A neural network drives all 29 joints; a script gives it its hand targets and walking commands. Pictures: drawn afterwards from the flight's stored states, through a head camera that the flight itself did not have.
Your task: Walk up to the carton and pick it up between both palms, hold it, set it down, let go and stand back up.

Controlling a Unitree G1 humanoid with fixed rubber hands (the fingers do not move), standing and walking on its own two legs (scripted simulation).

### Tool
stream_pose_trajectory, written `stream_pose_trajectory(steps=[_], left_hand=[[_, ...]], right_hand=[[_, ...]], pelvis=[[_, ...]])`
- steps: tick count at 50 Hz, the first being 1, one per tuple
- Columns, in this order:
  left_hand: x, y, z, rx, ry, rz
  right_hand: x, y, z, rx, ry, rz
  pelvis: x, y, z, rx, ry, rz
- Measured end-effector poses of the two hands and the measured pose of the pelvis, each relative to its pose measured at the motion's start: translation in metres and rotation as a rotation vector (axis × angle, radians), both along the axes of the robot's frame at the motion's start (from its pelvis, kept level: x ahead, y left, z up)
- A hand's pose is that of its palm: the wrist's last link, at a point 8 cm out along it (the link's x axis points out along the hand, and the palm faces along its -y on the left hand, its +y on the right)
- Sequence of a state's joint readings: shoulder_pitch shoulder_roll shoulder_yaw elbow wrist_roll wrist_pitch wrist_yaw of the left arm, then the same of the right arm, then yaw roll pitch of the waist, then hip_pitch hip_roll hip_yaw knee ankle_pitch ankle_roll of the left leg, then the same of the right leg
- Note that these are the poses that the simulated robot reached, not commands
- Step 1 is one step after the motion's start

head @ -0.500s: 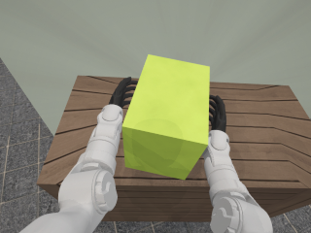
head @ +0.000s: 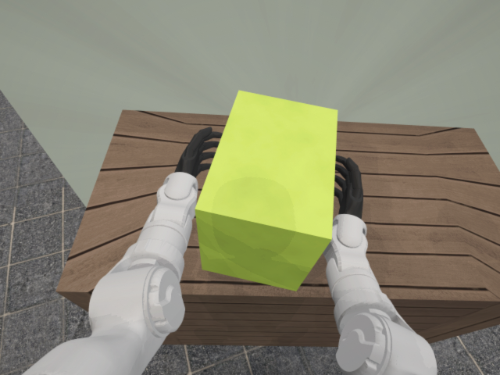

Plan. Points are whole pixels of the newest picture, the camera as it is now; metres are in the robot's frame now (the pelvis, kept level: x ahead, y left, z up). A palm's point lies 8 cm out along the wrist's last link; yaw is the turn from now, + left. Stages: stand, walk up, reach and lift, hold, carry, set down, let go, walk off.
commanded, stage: set down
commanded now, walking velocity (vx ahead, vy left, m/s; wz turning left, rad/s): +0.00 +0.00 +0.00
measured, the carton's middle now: (267, 192) +0.42 -0.04 +0.00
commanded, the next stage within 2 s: none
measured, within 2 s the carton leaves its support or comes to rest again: rests again in 0.14 s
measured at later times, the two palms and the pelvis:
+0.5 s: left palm (189, 179) +0.43 +0.10 +0.03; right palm (346, 213) +0.35 -0.17 +0.03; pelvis -0.01 +0.00 +0.00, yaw -1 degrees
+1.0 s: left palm (189, 181) +0.42 +0.10 +0.03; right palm (346, 216) +0.35 -0.17 +0.02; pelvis -0.01 +0.00 +0.00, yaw +0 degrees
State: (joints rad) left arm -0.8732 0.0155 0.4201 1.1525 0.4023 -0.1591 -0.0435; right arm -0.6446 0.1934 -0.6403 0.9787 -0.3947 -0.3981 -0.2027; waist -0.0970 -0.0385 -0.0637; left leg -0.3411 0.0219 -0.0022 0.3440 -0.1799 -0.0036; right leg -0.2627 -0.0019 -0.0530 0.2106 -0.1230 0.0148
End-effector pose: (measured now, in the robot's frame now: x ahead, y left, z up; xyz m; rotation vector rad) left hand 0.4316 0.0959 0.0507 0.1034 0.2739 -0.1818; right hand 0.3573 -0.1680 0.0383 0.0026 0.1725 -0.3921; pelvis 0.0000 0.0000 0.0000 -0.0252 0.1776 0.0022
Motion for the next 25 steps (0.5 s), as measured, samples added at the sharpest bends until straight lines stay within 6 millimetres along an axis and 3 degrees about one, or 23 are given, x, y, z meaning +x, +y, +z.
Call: stream_pose_trajectory(steps=[25], left_hand=[[-0.005, 0.001, -0.016, -0.019, 0.005, 0.003]], right_hand=[[-0.006, 0.001, -0.010, -0.014, 0.009, -0.003]], pelvis=[[-0.010, 0.002, -0.002, -0.002, 0.046, -0.008]])
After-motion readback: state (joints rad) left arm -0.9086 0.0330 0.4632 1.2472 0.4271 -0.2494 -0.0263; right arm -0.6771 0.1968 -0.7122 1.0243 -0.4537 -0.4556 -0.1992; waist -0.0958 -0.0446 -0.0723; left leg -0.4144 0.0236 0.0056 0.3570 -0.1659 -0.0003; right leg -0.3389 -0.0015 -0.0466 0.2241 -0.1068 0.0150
